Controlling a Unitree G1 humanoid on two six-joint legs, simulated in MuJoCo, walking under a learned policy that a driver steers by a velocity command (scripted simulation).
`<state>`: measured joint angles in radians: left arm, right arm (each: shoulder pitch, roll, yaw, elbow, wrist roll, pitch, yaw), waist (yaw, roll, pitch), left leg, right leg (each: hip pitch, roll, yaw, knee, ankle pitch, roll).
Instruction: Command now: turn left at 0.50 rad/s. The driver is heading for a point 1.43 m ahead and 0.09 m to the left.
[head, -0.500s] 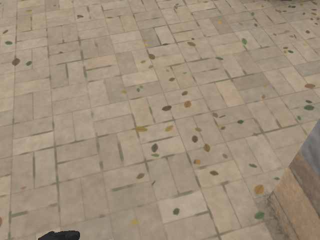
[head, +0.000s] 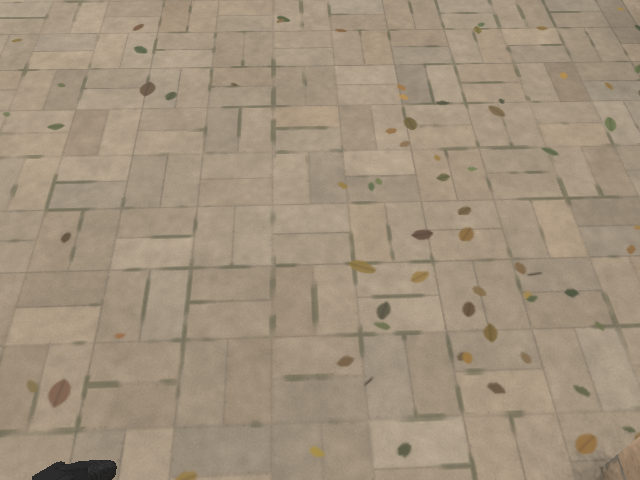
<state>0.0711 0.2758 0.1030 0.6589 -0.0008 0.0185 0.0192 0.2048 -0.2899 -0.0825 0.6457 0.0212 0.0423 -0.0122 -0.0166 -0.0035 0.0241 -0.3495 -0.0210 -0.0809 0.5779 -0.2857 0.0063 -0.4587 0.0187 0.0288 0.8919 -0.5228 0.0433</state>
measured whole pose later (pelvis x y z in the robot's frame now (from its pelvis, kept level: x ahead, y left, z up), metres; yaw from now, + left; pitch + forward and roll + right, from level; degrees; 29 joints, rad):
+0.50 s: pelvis +0.02 +0.01 +0.00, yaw +17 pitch +3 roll +0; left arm 0.20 0.28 0.08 0.72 -0.02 0.01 0.02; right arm 0.12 -0.26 -0.07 0.62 0.02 0.08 0.00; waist 0.04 0.00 0.03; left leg -0.37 0.02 0.00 0.63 -0.32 -0.02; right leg -0.25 -0.09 -0.17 0.52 -0.32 0.01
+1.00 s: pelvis +0.16 +0.03 +0.00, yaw +7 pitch +3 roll +2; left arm 0.15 0.27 0.06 0.72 -0.02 -0.03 -0.03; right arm 0.33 -0.26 -0.08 0.85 0.02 -0.07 0.00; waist -0.07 -0.03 0.02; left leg 0.09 0.01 0.18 0.22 -0.35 -0.02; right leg -0.64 -0.08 0.02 0.72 -0.09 -0.02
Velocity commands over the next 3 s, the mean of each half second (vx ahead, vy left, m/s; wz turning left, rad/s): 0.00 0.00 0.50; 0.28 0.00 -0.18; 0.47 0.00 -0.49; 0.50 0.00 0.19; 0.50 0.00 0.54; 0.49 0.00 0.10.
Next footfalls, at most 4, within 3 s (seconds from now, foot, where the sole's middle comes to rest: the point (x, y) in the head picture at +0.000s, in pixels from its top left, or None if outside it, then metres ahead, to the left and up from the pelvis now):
0.10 right None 0.07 -0.12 -0.77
0.52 left None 0.03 0.14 -0.77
1.08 right None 0.36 -0.08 -0.77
1.58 left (286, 371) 0.68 0.08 -0.77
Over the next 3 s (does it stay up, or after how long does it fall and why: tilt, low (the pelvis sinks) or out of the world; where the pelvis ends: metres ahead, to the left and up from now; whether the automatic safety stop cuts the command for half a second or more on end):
stays up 1.22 0.12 0.01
